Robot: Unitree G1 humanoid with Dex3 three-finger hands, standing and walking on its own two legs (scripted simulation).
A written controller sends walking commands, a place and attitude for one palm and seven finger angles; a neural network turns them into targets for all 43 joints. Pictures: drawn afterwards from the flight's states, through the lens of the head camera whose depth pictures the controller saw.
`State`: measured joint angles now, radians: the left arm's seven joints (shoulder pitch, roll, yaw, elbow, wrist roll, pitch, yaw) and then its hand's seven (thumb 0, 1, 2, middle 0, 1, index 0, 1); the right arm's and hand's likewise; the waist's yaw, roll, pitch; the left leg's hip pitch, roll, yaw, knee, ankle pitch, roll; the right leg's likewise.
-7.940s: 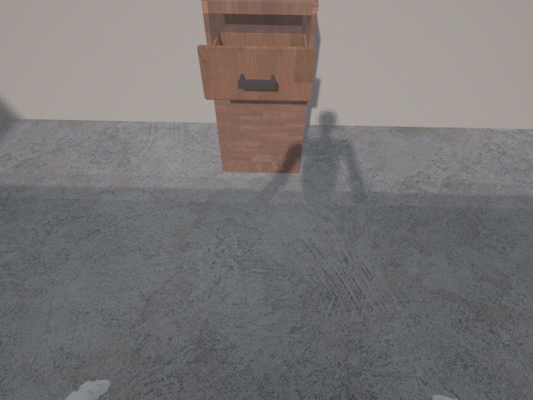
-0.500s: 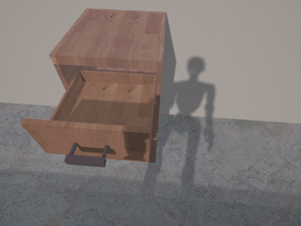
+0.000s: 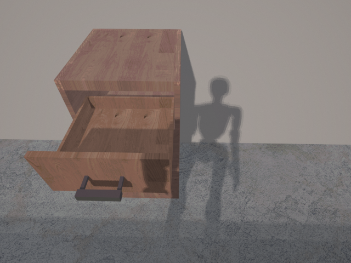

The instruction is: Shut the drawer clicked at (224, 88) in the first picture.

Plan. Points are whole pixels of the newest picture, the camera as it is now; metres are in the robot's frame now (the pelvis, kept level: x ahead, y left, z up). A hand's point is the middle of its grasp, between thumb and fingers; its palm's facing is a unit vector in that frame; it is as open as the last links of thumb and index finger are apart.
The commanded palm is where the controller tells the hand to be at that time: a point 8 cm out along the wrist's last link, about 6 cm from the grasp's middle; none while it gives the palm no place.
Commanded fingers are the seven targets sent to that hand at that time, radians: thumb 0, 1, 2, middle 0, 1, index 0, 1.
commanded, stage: come to a stop and stand still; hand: left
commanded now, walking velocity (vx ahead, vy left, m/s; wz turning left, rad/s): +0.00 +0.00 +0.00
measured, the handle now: (101, 187) +0.32 +0.23 -0.05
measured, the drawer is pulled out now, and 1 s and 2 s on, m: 0.29 0.29 0.26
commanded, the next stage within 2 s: look again from close up in 0.64 s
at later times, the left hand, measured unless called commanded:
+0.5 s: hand out of the picture +0.05 +0.16 -0.18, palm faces +0.01 -0.98 -0.20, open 7.3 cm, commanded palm none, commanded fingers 0.00 0.90 0.90 -0.20 -0.30 -0.20 -0.30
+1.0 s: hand out of the picture +0.02 +0.17 -0.18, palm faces +0.01 -0.98 -0.19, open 7.4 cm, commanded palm none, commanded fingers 0.00 0.90 0.90 -0.20 -0.30 -0.20 -0.30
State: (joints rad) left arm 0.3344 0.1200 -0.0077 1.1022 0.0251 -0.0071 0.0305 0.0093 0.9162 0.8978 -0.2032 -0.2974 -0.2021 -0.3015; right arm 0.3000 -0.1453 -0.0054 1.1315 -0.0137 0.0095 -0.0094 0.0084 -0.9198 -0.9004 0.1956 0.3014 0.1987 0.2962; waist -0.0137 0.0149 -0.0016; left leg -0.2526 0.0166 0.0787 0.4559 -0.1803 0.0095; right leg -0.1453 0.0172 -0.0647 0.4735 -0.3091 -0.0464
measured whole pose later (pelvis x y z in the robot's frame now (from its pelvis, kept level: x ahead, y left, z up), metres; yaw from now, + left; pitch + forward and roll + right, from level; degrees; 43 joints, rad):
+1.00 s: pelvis +0.03 +0.00 +0.00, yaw -1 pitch -2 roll +1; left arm 0.33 0.16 -0.02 1.09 0.02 -0.01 0.04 0.01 0.91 0.90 -0.20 -0.30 -0.20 -0.30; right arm 0.23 -0.17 0.02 1.12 0.00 -0.01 -0.02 0.01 -0.92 -0.90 0.20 0.30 0.20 0.30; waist 0.02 -0.02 0.04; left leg -0.17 0.02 0.09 0.44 -0.23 0.01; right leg -0.05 0.02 -0.04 0.41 -0.33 -0.04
